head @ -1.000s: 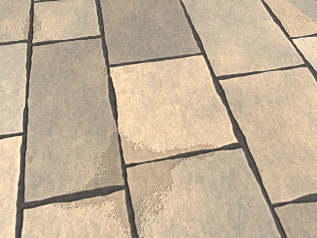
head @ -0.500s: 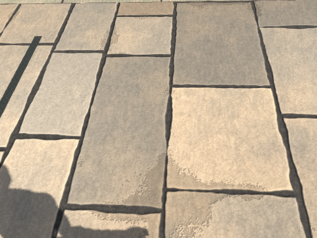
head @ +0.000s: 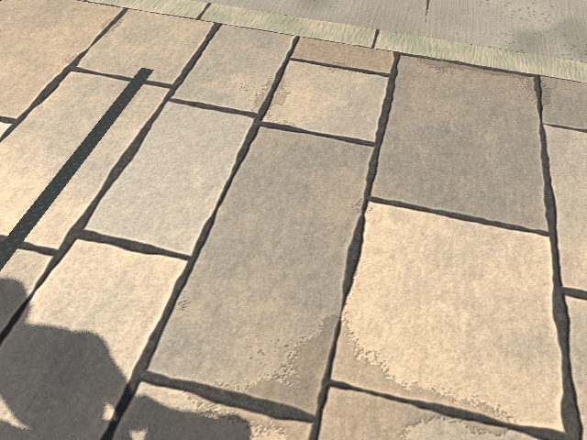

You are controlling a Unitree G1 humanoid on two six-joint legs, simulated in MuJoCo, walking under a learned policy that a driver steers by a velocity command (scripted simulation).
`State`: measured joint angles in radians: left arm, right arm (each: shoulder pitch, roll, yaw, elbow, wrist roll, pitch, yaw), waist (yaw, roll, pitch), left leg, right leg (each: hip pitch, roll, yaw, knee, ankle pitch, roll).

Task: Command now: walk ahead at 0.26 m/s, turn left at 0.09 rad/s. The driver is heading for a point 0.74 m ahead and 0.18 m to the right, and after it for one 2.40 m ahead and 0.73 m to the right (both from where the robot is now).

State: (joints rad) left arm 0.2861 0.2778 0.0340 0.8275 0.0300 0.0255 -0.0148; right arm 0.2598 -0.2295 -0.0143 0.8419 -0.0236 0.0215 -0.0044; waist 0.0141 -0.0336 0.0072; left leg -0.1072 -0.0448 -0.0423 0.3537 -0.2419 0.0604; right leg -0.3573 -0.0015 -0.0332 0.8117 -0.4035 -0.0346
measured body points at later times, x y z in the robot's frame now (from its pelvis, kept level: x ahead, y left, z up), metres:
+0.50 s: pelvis +0.16 -0.06 +0.00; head +0.17 -0.08 +0.45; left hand +0.19 +0.20 -0.13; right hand +0.23 -0.32 -0.14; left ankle +0.17 +0.08 -0.67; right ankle +0.13 -0.13 -0.75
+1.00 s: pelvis +0.44 -0.01 +0.00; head +0.46 +0.00 +0.44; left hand +0.49 +0.24 -0.15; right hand +0.48 -0.28 -0.14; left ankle +0.46 +0.04 -0.75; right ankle +0.41 -0.16 -0.66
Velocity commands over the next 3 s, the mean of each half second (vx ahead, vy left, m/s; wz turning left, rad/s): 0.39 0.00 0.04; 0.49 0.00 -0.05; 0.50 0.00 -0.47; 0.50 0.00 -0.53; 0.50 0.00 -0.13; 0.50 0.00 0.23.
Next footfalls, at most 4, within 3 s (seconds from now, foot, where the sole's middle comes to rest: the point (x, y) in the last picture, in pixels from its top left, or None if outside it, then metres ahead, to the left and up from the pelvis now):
0.28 right None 0.17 -0.13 -0.78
0.80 left None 0.50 0.04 -0.78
1.36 right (349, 349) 0.77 -0.13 -0.78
1.88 left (337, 241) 1.13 -0.12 -0.78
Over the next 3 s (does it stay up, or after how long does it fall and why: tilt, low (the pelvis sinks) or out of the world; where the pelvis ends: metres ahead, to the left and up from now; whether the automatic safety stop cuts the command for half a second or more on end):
stays up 1.40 -0.44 -0.03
